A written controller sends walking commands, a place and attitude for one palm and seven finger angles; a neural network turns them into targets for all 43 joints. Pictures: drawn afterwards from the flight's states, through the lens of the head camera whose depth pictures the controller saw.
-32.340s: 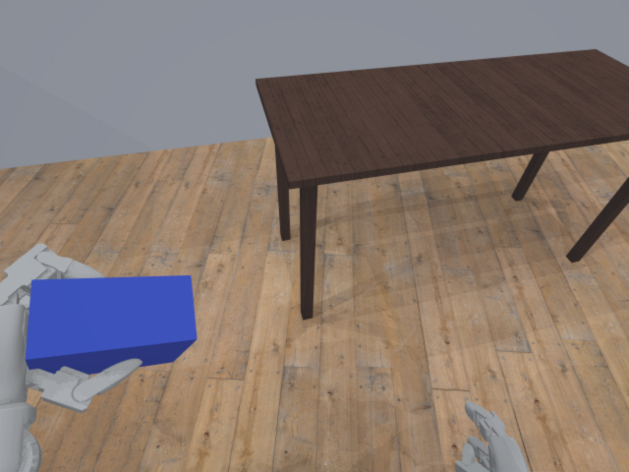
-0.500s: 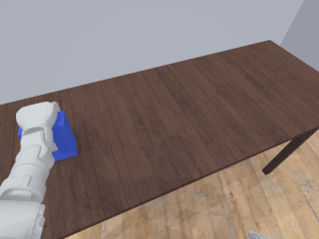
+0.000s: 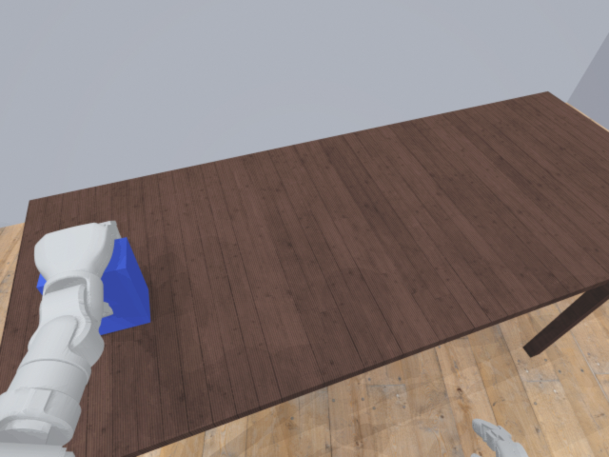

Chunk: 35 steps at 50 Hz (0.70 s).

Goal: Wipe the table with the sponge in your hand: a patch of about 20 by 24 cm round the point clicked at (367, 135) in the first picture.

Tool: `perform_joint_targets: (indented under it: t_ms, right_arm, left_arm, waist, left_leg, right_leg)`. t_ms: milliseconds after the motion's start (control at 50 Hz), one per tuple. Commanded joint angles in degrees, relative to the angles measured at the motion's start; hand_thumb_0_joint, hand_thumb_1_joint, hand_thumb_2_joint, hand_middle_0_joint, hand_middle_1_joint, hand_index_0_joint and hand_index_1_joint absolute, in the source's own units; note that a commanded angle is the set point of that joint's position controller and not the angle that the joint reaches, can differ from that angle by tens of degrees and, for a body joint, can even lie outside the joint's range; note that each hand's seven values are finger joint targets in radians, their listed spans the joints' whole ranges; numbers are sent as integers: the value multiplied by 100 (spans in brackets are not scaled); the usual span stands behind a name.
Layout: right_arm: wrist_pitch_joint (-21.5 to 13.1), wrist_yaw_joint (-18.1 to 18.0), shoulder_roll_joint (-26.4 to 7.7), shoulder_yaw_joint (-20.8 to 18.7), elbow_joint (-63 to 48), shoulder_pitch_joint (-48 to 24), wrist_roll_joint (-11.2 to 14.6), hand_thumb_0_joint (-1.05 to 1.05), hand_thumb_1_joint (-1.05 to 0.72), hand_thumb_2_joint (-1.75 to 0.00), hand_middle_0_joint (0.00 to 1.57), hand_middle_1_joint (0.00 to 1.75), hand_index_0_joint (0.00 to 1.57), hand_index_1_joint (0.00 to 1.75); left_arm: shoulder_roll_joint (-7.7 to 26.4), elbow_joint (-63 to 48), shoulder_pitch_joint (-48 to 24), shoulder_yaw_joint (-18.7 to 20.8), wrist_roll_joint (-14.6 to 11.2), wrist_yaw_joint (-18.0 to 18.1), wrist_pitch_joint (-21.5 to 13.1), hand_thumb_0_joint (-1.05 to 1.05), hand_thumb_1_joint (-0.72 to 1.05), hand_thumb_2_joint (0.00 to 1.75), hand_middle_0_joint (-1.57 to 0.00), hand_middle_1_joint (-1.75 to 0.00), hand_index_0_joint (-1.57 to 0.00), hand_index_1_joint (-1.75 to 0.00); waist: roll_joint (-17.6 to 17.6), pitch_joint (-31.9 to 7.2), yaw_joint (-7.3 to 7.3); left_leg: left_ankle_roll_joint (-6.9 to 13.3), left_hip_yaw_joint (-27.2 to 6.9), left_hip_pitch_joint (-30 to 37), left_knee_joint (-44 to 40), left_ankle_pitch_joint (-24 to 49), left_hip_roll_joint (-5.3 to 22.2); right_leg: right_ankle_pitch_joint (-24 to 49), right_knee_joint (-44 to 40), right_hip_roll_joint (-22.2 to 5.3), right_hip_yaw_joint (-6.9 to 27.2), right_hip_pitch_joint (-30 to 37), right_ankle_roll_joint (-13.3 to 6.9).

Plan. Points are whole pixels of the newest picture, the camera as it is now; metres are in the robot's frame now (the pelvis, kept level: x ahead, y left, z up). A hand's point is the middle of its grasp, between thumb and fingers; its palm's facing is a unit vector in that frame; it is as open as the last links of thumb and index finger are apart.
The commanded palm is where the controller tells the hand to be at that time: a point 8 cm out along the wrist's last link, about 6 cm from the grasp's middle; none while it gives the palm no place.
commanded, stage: wipe back along the first lane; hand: left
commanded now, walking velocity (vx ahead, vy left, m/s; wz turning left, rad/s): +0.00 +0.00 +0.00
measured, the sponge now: (106, 298) +0.33 +0.33 -0.02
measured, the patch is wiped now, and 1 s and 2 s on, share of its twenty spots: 1.00 1.00 1.00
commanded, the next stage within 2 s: lift the sponge slowly off the table in 1.28 s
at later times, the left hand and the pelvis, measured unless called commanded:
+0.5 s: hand (93, 305) +0.29 +0.31 +0.04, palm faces -0.03 -0.02 -1.00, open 10.4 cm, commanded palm +0.24 +0.29 +0.07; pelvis +0.00 +0.00 +0.00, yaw +0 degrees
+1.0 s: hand (93, 345) +0.24 +0.29 +0.03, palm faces +0.00 -0.06 -1.00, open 10.4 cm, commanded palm +0.19 +0.27 +0.06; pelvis +0.00 -0.01 +0.00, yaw +0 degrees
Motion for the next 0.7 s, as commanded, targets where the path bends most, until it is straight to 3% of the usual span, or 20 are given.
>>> perform_joint_targets:
  t_ms: [0,60,100,120,140,220,240,300,320,340,420,440,460,500,520,540,620,640,680]
  right_arm:
    - [-244,-43,-795,-242,-794,-488,-14,0,-90,-90,20,30,20,30]
    - [-263,-39,-799,-227,-843,-529,-21,0,-90,-90,20,30,20,30]
    - [-268,-35,-792,-201,-881,-610,-15,0,-90,-90,20,30,20,30]
    - [-270,-35,-784,-204,-893,-653,-9,0,-90,-90,20,30,20,30]
    - [-271,-47,-801,-205,-883,-690,-10,0,-90,-90,20,30,20,30]
    - [-312,-11,-743,-181,-962,-792,-8,0,-90,-90,20,30,20,30]
    - [-325,-16,-758,-182,-965,-821,-12,0,-90,-90,20,30,20,30]
    - [-340,-16,-723,-162,-993,-894,-7,0,-90,-90,20,30,20,30]
    - [-350,-21,-722,-164,-1007,-908,-15,0,-90,-90,20,30,20,30]
    - [-358,-26,-734,-162,-996,-966,-11,0,-90,-90,20,30,20,30]
    - [-386,-20,-686,-132,-1048,-1039,-17,0,-90,-90,20,30,20,30]
    - [-397,-22,-714,-144,-1018,-1058,-23,0,-90,-90,20,30,20,30]
    - [-396,-21,-689,-127,-1066,-1063,-20,0,-90,-90,20,30,20,30]
    - [-421,-14,-668,-124,-1067,-1132,-19,0,-90,-90,20,30,20,30]
    - [-430,-5,-659,-111,-1078,-1162,-28,0,-90,-90,20,30,20,30]
    - [-440,-4,-666,-129,-1081,-1178,-33,0,-90,-90,20,30,20,30]
    - [-486,18,-615,-113,-1123,-1260,-42,0,-90,-90,20,30,20,30]
    - [-498,10,-639,-124,-1109,-1275,-57,0,-90,-90,20,30,20,30]
    - [-506,-7,-619,-106,-1109,-1300,-46,0,-90,-90,20,30,20,30]
  left_arm:
    - [849,-517,-436,45,17,-143,81,0,10,130,-120,-160,-120,-160]
    - [747,-685,-141,39,-66,-145,104,0,10,130,-120,-160,-120,-160]
    - [659,-698,31,-8,-78,-141,166,0,10,130,-120,-160,-120,-160]
    - [599,-809,35,-76,-95,-145,194,0,10,130,-120,-160,-120,-160]
    - [759,-867,26,104,-113,-138,213,0,10,130,-120,-160,-120,-160]
    - [425,-1151,439,-171,-116,-142,318,0,10,130,-120,-160,-120,-160]
    - [508,-1250,492,-56,-143,-135,324,0,10,130,-120,-160,-120,-160]
    - [296,-1395,658,-248,-154,-146,416,0,10,130,-120,-160,-120,-160]
    - [318,-1464,748,-209,-173,-138,426,0,10,130,-120,-160,-120,-160]
    - [415,-1542,781,-107,-183,-132,432,0,10,130,-120,-160,-120,-160]
    - [161,-1733,974,-342,-191,-147,507,0,10,130,-120,-160,-120,-160]
    - [365,-1779,1068,-123,-192,-126,504,0,10,130,-120,-160,-120,-160]
    - [168,-1876,1127,-314,-201,-147,517,0,10,130,-120,-160,-120,-160]
    - [190,-1909,1416,-236,-218,-135,526,0,10,130,-120,-160,-120,-160]
    - [37,-2020,1348,-400,-205,-139,533,0,10,130,-120,-160,-120,-160]
    - [154,-2121,1488,-227,-241,-119,536,0,10,130,-120,-160,-120,-160]
    - [-140,-2340,1755,-493,-206,-106,579,0,10,130,-120,-160,-120,-160]
    - [63,-2422,1851,-282,-227,-81,568,0,10,130,-120,-160,-120,-160]
    - [59,-2424,1986,-269,-253,-78,611,0,10,130,-120,-160,-120,-160]
  waist:
    - [-119,-1106,50]
    - [-127,-1117,87]
    - [-367,-960,74]
    - [-308,-932,68]
    - [-308,-914,94]
    - [-166,-867,140]
    - [-238,-941,164]
    - [-267,-800,162]
    - [-378,-795,167]
    - [-273,-793,190]
    - [-303,-669,202]
    - [-262,-715,249]
    - [-306,-735,237]
    - [-355,-629,287]
    - [-294,-602,240]
    - [-322,-638,290]
    - [-325,-613,300]
    - [-306,-671,338]
    - [-469,-534,323]
  left_leg:
    - [287,292,1116,-388,1829,-240]
    - [286,271,1125,-371,1912,-231]
    - [276,278,1021,-398,1803,-236]
    - [274,286,1031,-416,1726,-232]
    - [273,260,1034,-460,1707,-226]
    - [264,253,1126,-455,1782,-230]
    - [267,231,1133,-467,1808,-236]
    - [265,245,1143,-484,1721,-249]
    - [270,245,1124,-493,1698,-245]
    - [258,221,1143,-530,1709,-232]
    - [265,229,1153,-554,1593,-253]
    - [251,204,1170,-560,1653,-242]
    - [265,206,1180,-556,1620,-273]
    - [256,221,1172,-563,1617,-270]
    - [248,237,1174,-568,1648,-256]
    - [249,207,1179,-594,1661,-253]
    - [249,232,1244,-567,1717,-259]
    - [243,210,1252,-582,1704,-256]
    - [249,241,1193,-575,1613,-278]
  right_leg:
    - [1970,-342,318,-481,277,-530]
    - [2078,-312,325,-497,349,-538]
    - [2043,-329,317,-490,331,-511]
    - [1966,-351,309,-469,307,-505]
    - [1903,-368,311,-455,355,-521]
    - [1899,-342,315,-486,346,-527]
    - [1948,-340,323,-457,444,-536]
    - [1875,-367,314,-484,396,-519]
    - [1896,-370,311,-463,446,-514]
    - [1845,-372,315,-450,470,-529]
    - [1740,-394,313,-465,450,-522]
    - [1784,-383,320,-425,523,-544]
    - [1786,-390,318,-478,541,-523]
    - [1815,-410,313,-447,549,-521]
    - [1843,-382,306,-441,525,-522]
    - [1844,-396,314,-410,597,-533]
    - [1913,-377,309,-431,585,-522]
    - [1935,-379,319,-376,656,-537]
    - [1964,-404,294,-376,667,-506]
